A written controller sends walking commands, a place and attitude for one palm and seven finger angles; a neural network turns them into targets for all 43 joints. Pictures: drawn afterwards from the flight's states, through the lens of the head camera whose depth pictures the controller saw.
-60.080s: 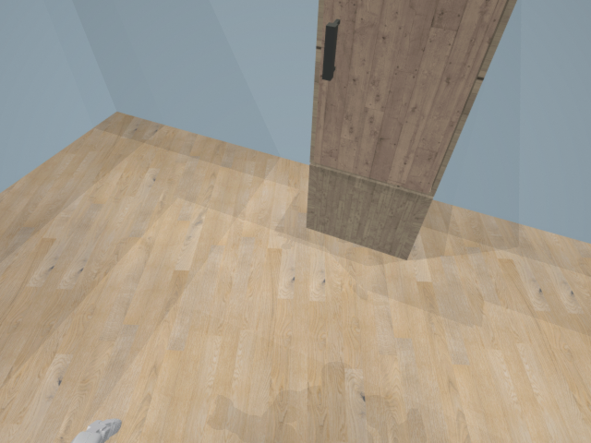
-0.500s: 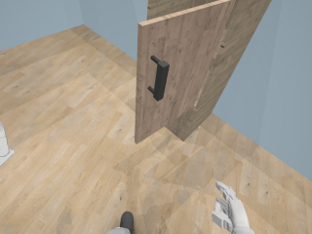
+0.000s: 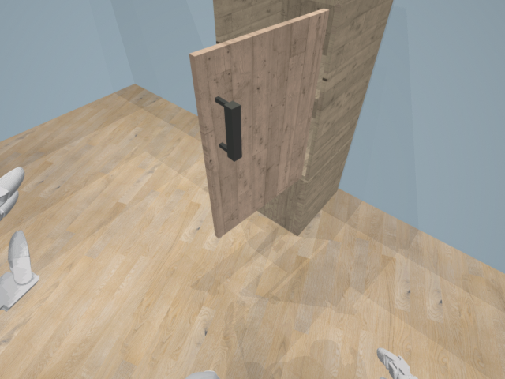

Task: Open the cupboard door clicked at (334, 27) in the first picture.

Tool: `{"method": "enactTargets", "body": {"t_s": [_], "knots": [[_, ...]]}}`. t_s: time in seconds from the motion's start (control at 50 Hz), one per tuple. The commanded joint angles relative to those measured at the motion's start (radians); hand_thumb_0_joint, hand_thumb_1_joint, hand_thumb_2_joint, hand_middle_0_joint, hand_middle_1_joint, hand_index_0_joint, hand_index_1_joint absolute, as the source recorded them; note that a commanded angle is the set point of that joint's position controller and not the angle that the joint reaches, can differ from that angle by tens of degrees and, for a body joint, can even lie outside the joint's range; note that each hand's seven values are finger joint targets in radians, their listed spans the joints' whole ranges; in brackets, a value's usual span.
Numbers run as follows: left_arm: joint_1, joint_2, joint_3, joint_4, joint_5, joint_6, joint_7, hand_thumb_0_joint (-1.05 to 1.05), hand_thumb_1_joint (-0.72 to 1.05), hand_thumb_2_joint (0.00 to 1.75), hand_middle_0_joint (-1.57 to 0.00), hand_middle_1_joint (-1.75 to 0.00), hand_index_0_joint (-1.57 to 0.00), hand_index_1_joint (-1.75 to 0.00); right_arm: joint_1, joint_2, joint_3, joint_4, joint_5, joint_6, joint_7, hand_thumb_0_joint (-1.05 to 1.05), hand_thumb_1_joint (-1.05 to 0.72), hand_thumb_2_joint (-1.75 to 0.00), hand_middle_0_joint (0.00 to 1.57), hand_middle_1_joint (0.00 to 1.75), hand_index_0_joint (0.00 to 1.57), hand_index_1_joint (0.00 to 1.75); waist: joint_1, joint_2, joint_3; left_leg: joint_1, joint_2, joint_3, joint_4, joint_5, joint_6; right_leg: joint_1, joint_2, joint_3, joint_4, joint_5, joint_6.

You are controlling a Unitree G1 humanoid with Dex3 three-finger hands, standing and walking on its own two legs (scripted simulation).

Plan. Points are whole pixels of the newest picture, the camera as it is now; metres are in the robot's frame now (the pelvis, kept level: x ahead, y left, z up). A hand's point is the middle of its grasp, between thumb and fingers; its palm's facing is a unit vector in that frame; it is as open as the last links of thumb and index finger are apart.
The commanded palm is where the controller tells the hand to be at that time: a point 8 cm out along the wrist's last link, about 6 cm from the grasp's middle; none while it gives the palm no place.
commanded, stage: stop stepping back and stand still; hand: left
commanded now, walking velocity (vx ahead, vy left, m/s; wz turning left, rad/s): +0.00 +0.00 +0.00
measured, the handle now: (227, 128) +0.62 +0.08 +0.07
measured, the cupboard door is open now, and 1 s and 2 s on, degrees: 83 83 83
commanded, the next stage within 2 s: let the arm hang, fingers relaxed in 0.90 s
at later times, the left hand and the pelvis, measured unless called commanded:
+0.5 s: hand out of the picture +0.16 +0.29 +0.19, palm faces +0.45 -0.74 -0.50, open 7.4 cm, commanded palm +0.11 +0.32 +0.19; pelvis -0.03 +0.02 +0.01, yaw +1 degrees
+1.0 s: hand out of the picture +0.16 +0.31 +0.17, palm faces +0.42 -0.76 -0.49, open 7.4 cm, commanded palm none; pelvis -0.03 +0.04 +0.01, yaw +1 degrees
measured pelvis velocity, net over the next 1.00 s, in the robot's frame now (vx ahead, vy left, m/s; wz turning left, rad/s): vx -0.03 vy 0.04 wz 0.02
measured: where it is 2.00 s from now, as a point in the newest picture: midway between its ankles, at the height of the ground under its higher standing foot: outside the picture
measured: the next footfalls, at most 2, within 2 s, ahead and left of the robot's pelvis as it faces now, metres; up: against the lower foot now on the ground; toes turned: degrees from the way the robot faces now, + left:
left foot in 0.22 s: +0.01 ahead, +0.14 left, +0.00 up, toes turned +3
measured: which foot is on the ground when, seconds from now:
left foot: up 0.00-0.20, down 0.22-1.00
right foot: down 0.00-1.00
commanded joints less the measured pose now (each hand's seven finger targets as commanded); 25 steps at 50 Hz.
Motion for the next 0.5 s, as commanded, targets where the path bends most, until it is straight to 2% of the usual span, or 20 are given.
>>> {"method": "enactTargets", "body": {"t_s": [0.0,0.02,0.04,0.08,0.1,0.12,0.16,0.18,0.2,0.22,0.24,0.26,0.28,0.3,0.36,0.42,0.48], "knots": [[-0.182,0.152,0.165,-0.004,-0.015,-0.058,0.04,0.0,0.9,0.9,-0.2,-0.3,-0.2,-0.3,-0.112,-0.114,-0.037,-0.135,0.007,-0.06,-0.027,0.0,-0.9,-0.9,0.2,0.3,0.2,0.3,-0.014,-0.062,-0.001,0.008,0.06,-0.029,0.114,0.041,-0.017,-0.117,-0.267,0.351,-0.43,-0.235,-0.03],[-0.186,0.14,0.153,0.061,-0.008,-0.059,0.043,0.0,0.9,0.9,-0.2,-0.3,-0.2,-0.3,-0.115,-0.116,-0.036,-0.127,0.01,-0.063,-0.037,0.0,-0.9,-0.9,0.2,0.3,0.2,0.3,-0.006,-0.069,-0.008,0.038,0.06,-0.006,0.027,0.038,-0.008,-0.078,-0.247,0.29,-0.402,-0.147,-0.023],[-0.199,0.112,0.12,0.099,-0.004,-0.057,0.044,0.0,0.9,0.9,-0.2,-0.3,-0.2,-0.3,-0.12,-0.115,-0.034,-0.123,0.013,-0.069,-0.044,0.0,-0.9,-0.9,0.2,0.3,0.2,0.3,0.004,-0.079,-0.015,0.075,0.049,0.014,-0.054,0.018,0.004,-0.052,-0.234,0.258,-0.387,-0.105,-0.016],[-0.247,0.08,0.072,0.104,0.003,-0.05,0.048,0.0,0.9,0.9,-0.2,-0.3,-0.2,-0.3,-0.129,-0.122,-0.034,-0.121,0.012,-0.085,-0.049,0.0,-0.9,-0.9,0.2,0.3,0.2,0.3,0.024,-0.114,-0.018,0.129,0.029,0.04,-0.205,-0.017,0.027,-0.002,-0.227,0.254,-0.389,-0.085,0.0],[-0.253,0.059,0.043,0.111,0.002,-0.043,0.047,0.0,0.9,0.9,-0.2,-0.3,-0.2,-0.3,-0.134,-0.125,-0.034,-0.119,0.015,-0.095,-0.053,0.0,-0.9,-0.9,0.2,0.3,0.2,0.3,0.025,-0.122,-0.003,0.164,0.027,0.041,-0.275,-0.012,0.035,0.007,-0.223,0.252,-0.39,-0.063,0.014],[-0.253,0.055,0.031,0.086,0.007,-0.041,0.048,0.0,0.9,0.9,-0.2,-0.3,-0.2,-0.3,-0.122,-0.129,-0.033,-0.119,0.009,-0.099,-0.049,0.0,-0.9,-0.9,0.2,0.3,0.2,0.3,0.026,-0.125,-0.021,0.202,0.018,0.049,-0.35,0.011,0.042,0.033,-0.208,0.242,-0.382,-0.044,0.034],[-0.259,0.072,0.03,-0.002,0.008,-0.042,0.049,0.0,0.9,0.9,-0.2,-0.3,-0.2,-0.3,-0.12,-0.147,-0.037,-0.131,0.007,-0.105,-0.04,0.0,-0.9,-0.9,0.2,0.3,0.2,0.3,0.03,-0.106,-0.054,0.26,0.046,0.008,-0.486,0.081,0.057,0.096,-0.172,0.207,-0.331,0.034,0.076],[-0.261,0.084,0.037,-0.068,0.009,-0.047,0.049,0.0,0.9,0.9,-0.2,-0.3,-0.2,-0.3,-0.128,-0.159,-0.044,-0.146,0.006,-0.105,-0.036,0.0,-0.9,-0.9,0.2,0.3,0.2,0.3,0.035,-0.054,-0.082,0.297,0.083,-0.028,-0.513,0.17,0.065,0.118,-0.14,0.185,-0.281,0.114,0.091],[-0.252,0.122,0.065,-0.118,0.008,-0.05,0.054,0.0,0.9,0.9,-0.2,-0.3,-0.2,-0.3,-0.132,-0.168,-0.049,-0.154,0.008,-0.1,-0.038,0.0,-0.9,-0.9,0.2,0.3,0.2,0.3,0.038,0.0,-0.105,0.329,0.12,-0.065,-0.512,0.267,0.068,0.123,-0.117,0.157,-0.237,0.181,0.095],[-0.239,0.131,0.079,-0.175,0.007,-0.055,0.055,0.0,0.9,0.9,-0.2,-0.3,-0.2,-0.3,-0.142,-0.172,-0.049,-0.174,0.009,-0.096,-0.033,0.0,-0.9,-0.9,0.2,0.3,0.2,0.3,0.041,0.054,-0.127,0.329,0.141,-0.088,-0.501,0.364,0.071,0.143,-0.099,0.142,-0.201,0.258,0.101],[-0.195,0.146,0.1,-0.184,0.004,-0.056,0.053,0.0,0.9,0.9,-0.2,-0.3,-0.2,-0.3,-0.145,-0.159,-0.044,-0.18,0.011,-0.095,-0.029,0.0,-0.9,-0.9,0.2,0.3,0.2,0.3,0.041,0.087,-0.136,0.315,0.139,-0.076,-0.502,0.388,0.062,0.155,-0.09,0.131,-0.184,0.281,0.094],[-0.181,0.162,0.12,-0.222,0.006,-0.057,0.052,0.0,0.9,0.9,-0.2,-0.3,-0.2,-0.3,-0.15,-0.141,-0.031,-0.185,0.009,-0.093,-0.025,0.0,-0.9,-0.9,0.2,0.3,0.2,0.3,0.039,0.18,-0.135,0.285,0.124,-0.062,-0.522,0.412,0.052,0.173,-0.078,0.101,-0.156,0.297,0.082],[-0.166,0.17,0.135,-0.245,0.005,-0.057,0.054,0.0,0.9,0.9,-0.2,-0.3,-0.2,-0.3,-0.153,-0.136,-0.029,-0.194,0.011,-0.091,-0.022,0.0,-0.9,-0.9,0.2,0.3,0.2,0.3,0.041,0.202,-0.125,0.251,0.12,-0.052,-0.523,0.417,0.045,0.199,-0.067,0.085,-0.145,0.306,0.081],[-0.163,0.197,0.166,-0.262,0.005,-0.062,0.055,0.0,0.9,0.9,-0.2,-0.3,-0.2,-0.3,-0.152,-0.136,-0.031,-0.193,0.008,-0.09,-0.022,0.0,-0.9,-0.9,0.2,0.3,0.2,0.3,0.043,0.201,-0.13,0.226,0.114,-0.04,-0.516,0.384,0.039,0.223,-0.072,0.091,-0.15,0.313,0.077],[-0.095,0.142,0.153,-0.156,-0.012,-0.057,0.054,0.0,0.9,0.9,-0.2,-0.3,-0.2,-0.3,-0.137,-0.128,-0.032,-0.2,0.015,-0.081,-0.015,0.0,-0.9,-0.9,0.2,0.3,0.2,0.3,0.034,0.106,-0.111,0.184,0.092,-0.023,-0.496,0.286,0.026,0.242,-0.087,0.125,-0.192,0.328,0.07],[-0.083,0.096,0.119,-0.044,-0.022,-0.043,0.045,0.0,0.9,0.9,-0.2,-0.3,-0.2,-0.3,-0.132,-0.132,-0.033,-0.193,0.019,-0.066,-0.012,0.0,-0.9,-0.9,0.2,0.3,0.2,0.3,0.02,0.046,-0.051,0.171,0.082,-0.025,-0.495,0.149,0.021,0.16,-0.1,0.159,-0.262,0.197,0.07],[-0.116,0.08,0.091,0.015,-0.021,-0.031,0.036,0.0,0.9,0.9,-0.2,-0.3,-0.2,-0.3,-0.13,-0.141,-0.035,-0.186,0.022,-0.054,-0.011,0.0,-0.9,-0.9,0.2,0.3,0.2,0.3,0.015,-0.026,-0.029,0.174,0.076,-0.032,-0.495,0.054,0.029,0.095,-0.102,0.172,-0.324,0.034,0.077]]}}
